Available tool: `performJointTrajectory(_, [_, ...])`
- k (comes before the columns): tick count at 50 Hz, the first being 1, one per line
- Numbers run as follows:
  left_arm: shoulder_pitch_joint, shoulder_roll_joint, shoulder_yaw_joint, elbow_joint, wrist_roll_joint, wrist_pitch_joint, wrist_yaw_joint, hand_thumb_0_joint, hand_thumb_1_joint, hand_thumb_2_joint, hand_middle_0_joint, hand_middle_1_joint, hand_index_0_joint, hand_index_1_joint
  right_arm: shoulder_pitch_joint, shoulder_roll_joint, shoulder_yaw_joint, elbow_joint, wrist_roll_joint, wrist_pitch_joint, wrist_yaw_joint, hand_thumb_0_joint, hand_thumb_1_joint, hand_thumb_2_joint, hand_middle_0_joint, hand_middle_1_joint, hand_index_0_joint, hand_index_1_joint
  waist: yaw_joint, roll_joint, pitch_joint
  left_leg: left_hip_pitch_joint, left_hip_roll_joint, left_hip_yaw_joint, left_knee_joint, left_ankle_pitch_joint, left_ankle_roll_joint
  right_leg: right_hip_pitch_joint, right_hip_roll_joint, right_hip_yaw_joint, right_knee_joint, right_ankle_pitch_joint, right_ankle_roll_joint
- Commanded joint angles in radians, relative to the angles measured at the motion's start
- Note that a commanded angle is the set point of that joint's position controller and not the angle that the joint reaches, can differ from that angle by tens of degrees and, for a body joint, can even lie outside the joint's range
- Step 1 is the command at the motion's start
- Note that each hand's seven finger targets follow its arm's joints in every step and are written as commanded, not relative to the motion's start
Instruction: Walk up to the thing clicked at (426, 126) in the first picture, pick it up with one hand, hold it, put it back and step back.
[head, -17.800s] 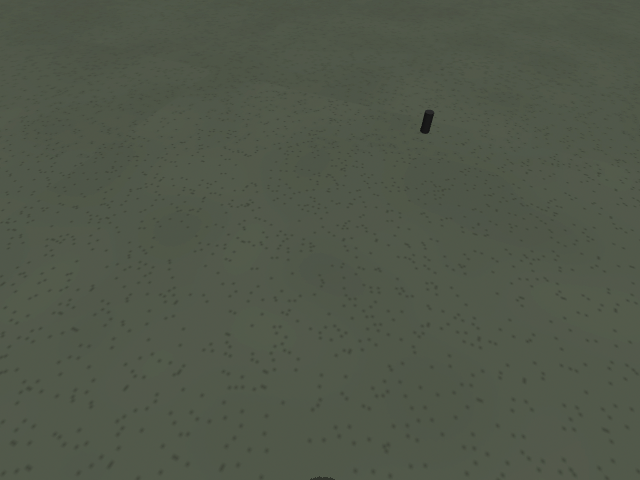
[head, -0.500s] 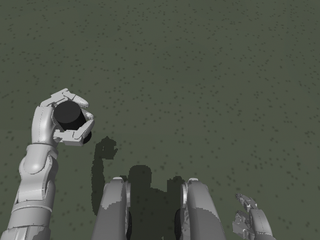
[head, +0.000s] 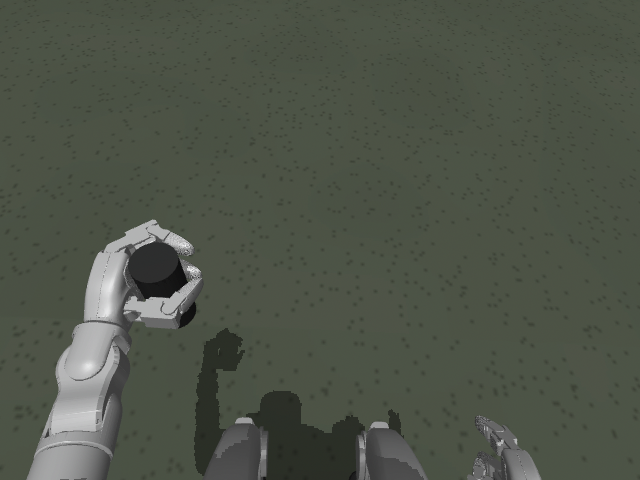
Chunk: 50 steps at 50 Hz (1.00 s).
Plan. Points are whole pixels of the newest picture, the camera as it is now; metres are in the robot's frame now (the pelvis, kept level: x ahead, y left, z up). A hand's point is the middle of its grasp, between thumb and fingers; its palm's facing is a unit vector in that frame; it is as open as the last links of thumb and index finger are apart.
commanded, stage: lift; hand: left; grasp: from the side
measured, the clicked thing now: (166, 289) +0.35 +0.19 +0.01
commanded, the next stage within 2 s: hold in 0.74 s
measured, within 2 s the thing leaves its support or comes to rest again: neither
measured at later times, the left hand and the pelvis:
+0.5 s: hand (176, 254) +0.36 +0.16 +0.09, palm faces -0.02 -1.00 -0.02, open 7.0 cm; pelvis +0.02 -0.01 +0.05, yaw +0 degrees
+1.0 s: hand (175, 238) +0.36 +0.16 +0.11, palm faces -0.02 -1.00 +0.00, open 7.0 cm; pelvis +0.03 -0.01 +0.07, yaw +0 degrees
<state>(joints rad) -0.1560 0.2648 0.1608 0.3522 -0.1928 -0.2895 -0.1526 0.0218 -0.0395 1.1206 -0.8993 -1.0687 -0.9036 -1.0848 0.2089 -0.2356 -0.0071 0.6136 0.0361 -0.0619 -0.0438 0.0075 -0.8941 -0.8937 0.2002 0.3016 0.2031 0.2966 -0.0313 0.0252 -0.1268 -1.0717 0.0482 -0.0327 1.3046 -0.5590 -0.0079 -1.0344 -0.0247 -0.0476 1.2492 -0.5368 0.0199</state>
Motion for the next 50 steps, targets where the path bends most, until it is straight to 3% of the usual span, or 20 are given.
performJointTrajectory(1, [-0.261, 0.129, 0.053, -0.230, -0.028, -0.096, -0.005, 0.000, 0.453, 1.247, -1.316, -1.390, -1.333, -1.380, 0.020, -0.151, -0.052, -0.102, 0.001, -0.039, -0.009, 0.000, -0.889, -0.892, 0.201, 0.300, 0.200, 0.300, -0.009, 0.048, -0.349, 0.353, -0.023, -0.026, -0.263, 0.233, 0.008, 0.206, 0.035, -0.009, -0.205, 0.241, -0.041])
performJointTrajectory(3, [-0.247, 0.122, 0.046, -0.208, -0.025, -0.096, -0.006, 0.000, 0.450, 1.261, -1.323, -1.400, -1.339, -1.392, 0.019, -0.145, -0.049, -0.107, 0.001, -0.039, -0.009, 0.000, -0.891, -0.893, 0.201, 0.300, 0.200, 0.300, -0.006, 0.027, -0.320, 0.357, -0.025, -0.017, -0.291, 0.210, 0.010, 0.244, 0.034, -0.005, -0.240, 0.227, -0.038])
performJointTrajectory(5, [-0.245, 0.136, 0.070, -0.201, -0.028, -0.100, -0.003, 0.000, 0.453, 1.263, -1.330, -1.405, -1.345, -1.397, 0.020, -0.142, -0.049, -0.108, -0.001, -0.035, -0.011, 0.000, -0.892, -0.893, 0.201, 0.300, 0.200, 0.300, -0.002, 0.006, -0.334, 0.347, -0.031, -0.006, -0.302, 0.214, 0.013, 0.302, 0.031, 0.002, -0.266, 0.235, -0.034])
performJointTrajectory(6, [-0.237, 0.113, 0.049, -0.211, -0.032, -0.102, -0.008, 0.000, 0.449, 1.266, -1.319, -1.403, -1.335, -1.395, 0.027, -0.141, -0.046, -0.105, -0.002, -0.038, -0.010, 0.000, -0.892, -0.893, 0.201, 0.300, 0.200, 0.300, -0.005, 0.008, -0.344, 0.383, -0.026, -0.012, -0.312, 0.252, 0.010, 0.308, 0.033, -0.003, -0.263, 0.266, -0.036])
performJointTrajectory(10, [-0.251, 0.125, 0.057, -0.211, -0.027, -0.106, -0.007, 0.000, 0.455, 1.275, -1.316, -1.406, -1.332, -1.398, 0.042, -0.140, -0.046, -0.096, -0.005, -0.033, -0.013, 0.000, -0.889, -0.893, 0.201, 0.300, 0.200, 0.300, 0.002, 0.030, -0.344, 0.444, -0.026, -0.005, -0.339, 0.323, 0.006, 0.349, 0.033, -0.001, -0.290, 0.324, -0.039])
performJointTrajectory(12, [-0.264, 0.105, 0.038, -0.192, -0.028, -0.107, -0.012, 0.000, 0.441, 1.283, -1.308, -1.409, -1.325, -1.402, 0.045, -0.138, -0.046, -0.092, -0.007, -0.032, -0.014, 0.000, -0.889, -0.893, 0.201, 0.300, 0.200, 0.300, -0.013, 0.016, -0.322, 0.467, -0.023, -0.005, -0.353, 0.338, 0.006, 0.360, 0.035, -0.001, -0.310, 0.338, -0.038])
performJointTrajectory(20, [-0.268, 0.117, 0.055, -0.158, -0.029, -0.127, -0.033, 0.000, 0.437, 1.282, -1.289, -1.399, -1.302, -1.395, 0.024, -0.131, -0.043, -0.089, -0.009, -0.027, -0.019, 0.000, -0.889, -0.895, 0.201, 0.300, 0.200, 0.300, -0.001, 0.007, -0.269, 0.486, -0.032, 0.025, -0.414, 0.298, 0.014, 0.455, 0.023, 0.024, -0.398, 0.332, -0.027])
performJointTrajectory(28, [-0.277, 0.116, 0.069, -0.129, -0.039, -0.138, -0.049, 0.000, 0.459, 1.296, -1.295, -1.409, -1.309, -1.404, 0.034, -0.128, -0.042, -0.072, -0.015, -0.021, -0.021, 0.000, -0.886, -0.894, 0.201, 0.300, 0.200, 0.300, 0.000, -0.001, -0.285, 0.549, -0.029, 0.030, -0.437, 0.409, 0.013, 0.527, 0.028, 0.020, -0.419, 0.440, -0.027])
performJointTrajectory(30, [-0.284, 0.094, 0.047, -0.123, -0.041, -0.138, -0.058, 0.000, 0.489, 1.300, -1.287, -1.409, -1.302, -1.402, 0.026, -0.133, -0.045, -0.076, -0.016, -0.021, -0.021, 0.000, -0.879, -0.892, 0.201, 0.300, 0.200, 0.300, -0.005, -0.005, -0.258, 0.562, -0.028, 0.028, -0.451, 0.397, 0.013, 0.515, 0.030, 0.018, -0.432, 0.426, -0.028])
performJointTrajectory(36, [-0.282, 0.114, 0.075, -0.097, -0.040, -0.146, -0.065, 0.000, 0.498, 1.301, -1.297, -1.411, -1.311, -1.405, 0.014, -0.133, -0.047, -0.075, -0.019, -0.016, -0.023, 0.000, -0.880, -0.893, 0.200, 0.300, 0.200, 0.300, 0.005, -0.007, -0.245, 0.565, -0.032, 0.030, -0.482, 0.357, 0.012, 0.549, 0.030, 0.017, -0.458, 0.386, -0.028])
performJointTrajectory(41, [-0.285, 0.107, 0.068, -0.100, -0.042, -0.144, -0.068, 0.000, 0.512, 1.323, -1.316, -1.432, -1.329, -1.428, 0.022, -0.134, -0.047, -0.073, -0.019, -0.011, -0.027, 0.000, -0.882, -0.894, 0.200, 0.300, 0.200, 0.300, -0.001, -0.021, -0.261, 0.589, -0.032, 0.040, -0.485, 0.413, 0.016, 0.590, 0.027, 0.024, -0.471, 0.460, -0.022])
performJointTrajectory(43, [-0.300, 0.096, 0.063, -0.101, -0.045, -0.148, -0.070, 0.000, 0.487, 1.236, -1.335, -1.425, -1.355, -1.412, 0.011, -0.128, -0.043, -0.073, -0.019, -0.011, -0.025, 0.000, -0.901, -0.895, 0.200, 0.300, 0.200, 0.300, -0.003, -0.022, -0.222, 0.584, -0.033, 0.040, -0.495, 0.386, 0.015, 0.575, 0.028, 0.024, -0.478, 0.431, -0.023])
performJointTrajectory(45, [-0.297, 0.108, 0.073, -0.109, -0.039, -0.147, -0.062, 0.000, 0.504, 1.229, -1.329, -1.411, -1.345, -1.399, 0.015, -0.128, -0.044, -0.071, -0.021, -0.009, -0.027, 0.000, -0.901, -0.895, 0.200, 0.300, 0.200, 0.300, 0.009, -0.007, -0.252, 0.610, -0.034, 0.044, -0.497, 0.415, 0.014, 0.595, 0.026, 0.025, -0.485, 0.455, -0.023])
performJointTrajectory(47, [-0.296, 0.092, 0.054, -0.109, -0.038, -0.145, -0.060, 0.000, 0.481, 1.243, -1.335, -1.424, -1.350, -1.414, 0.008, -0.130, -0.044, -0.075, -0.019, -0.011, -0.025, 0.000, -0.899, -0.895, 0.200, 0.300, 0.200, 0.300, 0.005, -0.007, -0.222, 0.618, -0.032, 0.039, -0.514, 0.399, 0.012, 0.581, 0.030, 0.019, -0.486, 0.429, -0.028])
performJointTrajectory(50, [-0.289, 0.098, 0.064, -0.107, -0.039, -0.141, -0.056, 0.000, 0.492, 1.228, -1.335, -1.415, -1.352, -1.404, 0.010, -0.129, -0.045, -0.072, -0.019, -0.009, -0.028, 0.000, -0.901, -0.896, 0.200, 0.300, 0.200, 0.300, 0.005, -0.016, -0.231, 0.626, -0.032, 0.037, -0.522, 0.403, 0.013, 0.599, 0.031, 0.017, -0.497, 0.433, -0.025])
